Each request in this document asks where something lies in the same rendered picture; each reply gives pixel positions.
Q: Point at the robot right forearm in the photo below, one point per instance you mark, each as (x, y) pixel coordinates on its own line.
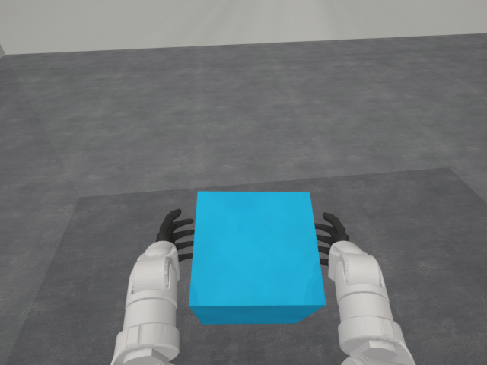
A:
(367, 325)

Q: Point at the carton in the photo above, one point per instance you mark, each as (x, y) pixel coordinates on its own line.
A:
(255, 259)

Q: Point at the robot left hand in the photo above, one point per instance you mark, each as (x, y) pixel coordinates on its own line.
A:
(167, 229)

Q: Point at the robot right hand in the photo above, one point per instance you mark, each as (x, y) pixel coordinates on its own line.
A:
(337, 233)

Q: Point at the robot left forearm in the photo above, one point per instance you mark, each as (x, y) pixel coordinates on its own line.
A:
(149, 334)

